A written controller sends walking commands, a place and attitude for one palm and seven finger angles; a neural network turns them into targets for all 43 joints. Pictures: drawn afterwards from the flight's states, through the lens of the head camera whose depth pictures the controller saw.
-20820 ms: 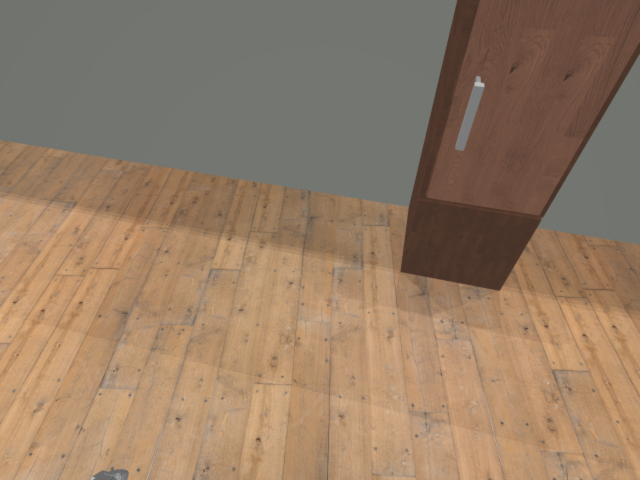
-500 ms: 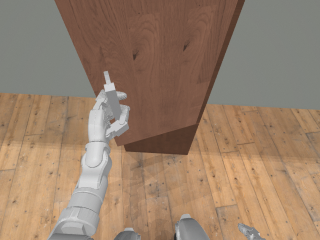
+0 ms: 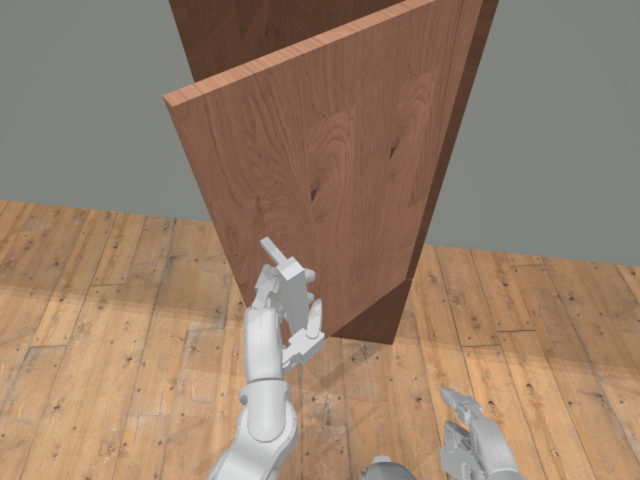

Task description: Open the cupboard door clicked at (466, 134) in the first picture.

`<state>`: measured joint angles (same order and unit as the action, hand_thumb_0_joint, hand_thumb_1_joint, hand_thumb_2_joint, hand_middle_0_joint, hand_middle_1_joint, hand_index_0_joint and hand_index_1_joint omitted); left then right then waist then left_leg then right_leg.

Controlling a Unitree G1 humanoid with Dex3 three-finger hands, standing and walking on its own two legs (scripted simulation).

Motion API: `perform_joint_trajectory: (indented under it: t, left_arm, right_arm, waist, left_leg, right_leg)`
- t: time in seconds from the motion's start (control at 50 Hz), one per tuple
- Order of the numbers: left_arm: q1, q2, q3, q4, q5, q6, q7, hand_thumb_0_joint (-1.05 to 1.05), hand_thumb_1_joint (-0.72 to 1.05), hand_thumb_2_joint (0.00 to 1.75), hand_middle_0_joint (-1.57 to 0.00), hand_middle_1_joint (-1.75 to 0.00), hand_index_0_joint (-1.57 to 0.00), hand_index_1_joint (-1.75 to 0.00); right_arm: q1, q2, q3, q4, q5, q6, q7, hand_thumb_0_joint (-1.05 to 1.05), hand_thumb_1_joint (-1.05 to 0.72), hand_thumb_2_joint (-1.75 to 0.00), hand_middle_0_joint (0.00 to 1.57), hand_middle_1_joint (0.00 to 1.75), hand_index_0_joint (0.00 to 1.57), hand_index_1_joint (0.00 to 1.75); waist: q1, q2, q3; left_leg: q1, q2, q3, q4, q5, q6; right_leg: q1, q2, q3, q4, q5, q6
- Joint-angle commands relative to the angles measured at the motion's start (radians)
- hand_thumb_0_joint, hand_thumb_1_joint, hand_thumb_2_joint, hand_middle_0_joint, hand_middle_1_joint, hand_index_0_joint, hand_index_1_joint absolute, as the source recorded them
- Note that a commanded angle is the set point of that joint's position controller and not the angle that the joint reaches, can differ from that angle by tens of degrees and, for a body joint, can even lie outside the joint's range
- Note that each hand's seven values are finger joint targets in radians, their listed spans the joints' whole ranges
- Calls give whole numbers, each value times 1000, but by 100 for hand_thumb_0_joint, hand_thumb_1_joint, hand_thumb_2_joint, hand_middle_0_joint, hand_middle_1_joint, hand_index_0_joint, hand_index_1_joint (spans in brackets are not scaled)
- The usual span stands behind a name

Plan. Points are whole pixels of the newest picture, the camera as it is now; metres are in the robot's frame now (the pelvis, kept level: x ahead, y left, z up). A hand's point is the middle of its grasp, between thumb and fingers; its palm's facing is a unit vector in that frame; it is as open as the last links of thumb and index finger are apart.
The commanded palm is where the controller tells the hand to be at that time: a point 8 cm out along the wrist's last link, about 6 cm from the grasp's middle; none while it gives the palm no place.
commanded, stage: open thumb and fingers to let go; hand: left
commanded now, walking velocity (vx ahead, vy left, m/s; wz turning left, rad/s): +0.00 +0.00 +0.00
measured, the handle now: (287, 295) +0.34 +0.05 +0.04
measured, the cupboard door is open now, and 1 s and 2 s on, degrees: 46 43 46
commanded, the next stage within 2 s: slide the hand sideways off the handle in 0.92 s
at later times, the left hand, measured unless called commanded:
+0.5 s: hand (304, 325) +0.30 +0.03 +0.04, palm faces +0.21 -0.98 -0.04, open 10.3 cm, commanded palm +0.26 +0.06 +0.03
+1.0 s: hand (305, 329) +0.29 +0.02 +0.04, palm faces +0.14 -0.99 -0.04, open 15.7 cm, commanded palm +0.25 +0.07 +0.03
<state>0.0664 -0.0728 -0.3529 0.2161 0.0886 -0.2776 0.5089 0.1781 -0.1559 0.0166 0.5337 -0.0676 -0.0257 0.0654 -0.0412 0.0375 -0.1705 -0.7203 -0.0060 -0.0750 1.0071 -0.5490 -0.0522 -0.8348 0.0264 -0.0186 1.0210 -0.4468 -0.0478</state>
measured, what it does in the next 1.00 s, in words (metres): stands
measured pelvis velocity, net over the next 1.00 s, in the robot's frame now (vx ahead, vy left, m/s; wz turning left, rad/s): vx -0.03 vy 0.02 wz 0.00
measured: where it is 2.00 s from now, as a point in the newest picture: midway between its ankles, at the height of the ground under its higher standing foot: outside the picture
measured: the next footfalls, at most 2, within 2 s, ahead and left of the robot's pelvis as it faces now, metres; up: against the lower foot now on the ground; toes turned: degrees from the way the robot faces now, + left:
none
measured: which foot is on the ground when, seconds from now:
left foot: down 0.00-1.00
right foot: down 0.00-1.00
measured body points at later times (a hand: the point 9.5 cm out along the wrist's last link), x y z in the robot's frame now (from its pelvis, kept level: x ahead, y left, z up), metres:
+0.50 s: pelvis -0.02 +0.00 -0.01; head +0.04 -0.03 +0.44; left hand +0.28 +0.08 +0.04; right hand +0.14 -0.22 -0.12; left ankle -0.03 +0.16 -0.67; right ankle +0.03 -0.09 -0.67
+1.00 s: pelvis -0.03 +0.02 -0.01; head +0.02 +0.01 +0.44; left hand +0.28 +0.08 +0.04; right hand +0.14 -0.19 -0.12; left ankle -0.03 +0.16 -0.67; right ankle +0.03 -0.09 -0.67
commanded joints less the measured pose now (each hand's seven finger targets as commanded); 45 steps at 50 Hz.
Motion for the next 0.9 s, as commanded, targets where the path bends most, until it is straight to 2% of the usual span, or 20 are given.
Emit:
perform_joint_trajectory:
  t: [0.0,0.06,0.08,0.12,0.18,0.2,0.32,0.34,0.44,0.48,0.5,0.52,0.56,0.64,0.7,0.74,0.76,0.78,0.84,0.88]
  left_arm:
    - [3,-210,23,-265,12,-58,57,0,90,90,-40,-135,-40,-135]
    - [-143,-168,76,-217,26,-62,87,0,90,90,-40,-135,-40,-135]
    - [-259,-135,108,-189,22,-68,100,0,90,90,-40,-135,-40,-135]
    - [-246,-154,106,-129,25,-76,99,0,76,84,-39,-134,-39,-134]
    - [-217,-174,77,-144,22,-92,74,0,55,75,-38,-131,-38,-131]
    - [-227,-173,70,-140,26,-97,65,0,48,72,-37,-130,-37,-130]
    - [-297,-193,32,-118,38,-122,43,0,6,54,-34,-126,-34,-126]
    - [-311,-188,34,-106,36,-122,43,0,-1,51,-33,-125,-33,-125]
    - [-381,-168,59,-77,30,-126,55,0,-36,36,-31,-122,-31,-122]
    - [-378,-180,54,-74,33,-127,63,0,-50,30,-30,-120,-30,-120]
    - [-370,-177,61,-69,31,-125,67,0,-50,30,-30,-120,-30,-120]
    - [-374,-178,63,-53,26,-121,69,0,-50,30,-30,-120,-30,-120]
    - [-380,-167,78,-53,30,-120,77,0,-50,30,-28,-110,-28,-110]
    - [-412,-221,30,-44,41,-121,87,0,-50,30,-25,-90,-25,-90]
    - [-410,-237,15,-24,44,-117,89,0,-50,30,-22,-75,-22,-75]
    - [-421,-223,33,-32,37,-113,95,0,-50,30,-21,-65,-21,-65]
    - [-403,-215,39,-38,39,-113,94,0,-50,30,-20,-60,-20,-60]
    - [-421,-227,28,-29,37,-109,97,0,-50,30,-19,-55,-19,-55]
    - [-433,-248,13,-26,38,-103,100,0,-50,30,-17,-40,-17,-40]
    - [-431,-235,34,-23,30,-98,107,0,-50,30,-15,-30,-15,-30]
  right_arm:
    - [-72,-73,-29,-148,8,-67,-6,0,-90,-90,20,30,20,30]
    - [-72,-80,-30,-128,2,-77,-20,0,-90,-90,20,30,20,30]
    - [-72,-85,-29,-109,-3,-76,-27,0,-90,-90,20,30,20,30]
    - [-69,-81,-32,-98,-6,-80,-33,0,-90,-90,20,30,20,30]
    - [-49,-85,-44,-108,-7,-83,-32,0,-90,-90,20,30,20,30]
    - [-42,-89,-47,-103,-6,-80,-34,0,-90,-90,20,30,20,30]
    - [-37,-98,-53,-98,-4,-82,-36,0,-90,-90,20,30,20,30]
    - [-37,-101,-53,-99,-4,-85,-38,0,-90,-90,20,30,20,30]
    - [-41,-106,-52,-94,-4,-88,-45,0,-90,-90,20,30,20,30]
    - [-41,-106,-53,-97,-6,-89,-44,0,-90,-90,20,30,20,30]
    - [-40,-106,-53,-98,-6,-89,-43,0,-90,-90,20,30,20,30]
    - [-41,-106,-51,-97,-6,-89,-44,0,-90,-90,20,30,20,30]
    - [-47,-110,-51,-100,-7,-88,-44,0,-90,-90,20,30,20,30]
    - [-40,-108,-50,-94,-8,-91,-36,0,-90,-90,20,30,20,30]
    - [-40,-109,-50,-92,-8,-93,-31,0,-90,-90,20,30,20,30]
    - [-40,-112,-51,-93,-8,-93,-31,0,-90,-90,20,30,20,30]
    - [-48,-114,-51,-100,-5,-91,-31,0,-90,-90,20,30,20,30]
    - [-48,-111,-49,-96,-6,-89,-31,0,-90,-90,20,30,20,30]
    - [-46,-107,-47,-93,-7,-88,-26,0,-90,-90,20,30,20,30]
    - [-55,-109,-47,-94,-7,-84,-28,0,-90,-90,20,30,20,30]
  waist:
    - [26,-125,-232]
    - [16,-134,-218]
    - [-2,-134,-207]
    - [5,-170,-227]
    - [17,-157,-302]
    - [6,-180,-304]
    - [-9,-160,-273]
    - [-13,-179,-263]
    - [-8,-169,-265]
    - [0,-153,-278]
    - [7,-154,-284]
    - [1,-173,-275]
    - [12,-152,-273]
    - [-3,-144,-253]
    - [-3,-123,-243]
    - [2,-133,-259]
    - [15,-124,-267]
    - [3,-122,-257]
    - [1,-109,-247]
    - [10,-130,-259]
  left_leg:
    - [-37,-46,75,-63,254,36]
    - [-61,-52,69,-42,229,39]
    - [-79,-51,69,-29,205,41]
    - [-92,-53,66,-28,192,41]
    - [-85,-54,74,-29,230,42]
    - [-87,-51,73,-27,228,42]
    - [-90,-48,72,-26,190,50]
    - [-98,-48,72,-25,173,52]
    - [-100,-50,75,-34,145,56]
    - [-82,-48,76,-41,167,57]
    - [-82,-47,77,-44,166,56]
    - [-86,-47,78,-43,162,57]
    - [-85,-48,77,-49,169,57]
    - [-62,-40,72,-59,167,56]
    - [-53,-35,69,-64,179,54]
    - [-52,-37,71,-65,177,55]
    - [-51,-38,68,-70,185,54]
    - [-47,-35,68,-71,180,54]
    - [-42,-34,65,-70,194,52]
    - [-44,-33,61,-74,199,52]
  right_leg:
    - [364,-57,35,-183,391,26]
    - [328,-63,58,-191,337,31]
    - [302,-71,73,-197,300,38]
    - [316,-75,87,-201,274,42]
    - [366,-80,82,-179,365,43]
    - [370,-82,84,-179,372,45]
    - [310,-79,77,-188,253,37]
    - [299,-80,77,-195,214,39]
    - [281,-72,76,-205,115,30]
    - [274,-63,53,-188,132,22]
    - [276,-61,46,-182,132,21]
    - [274,-60,46,-188,129,24]
    - [272,-56,42,-184,127,18]
    - [226,-44,6,-163,116,11]
    - [205,-39,-12,-146,130,6]
    - [214,-37,-9,-149,125,7]
    - [223,-36,-11,-146,127,3]
    - [212,-35,-15,-144,125,4]
    - [202,-33,-24,-134,142,3]
    - [209,-31,-27,-131,142,2]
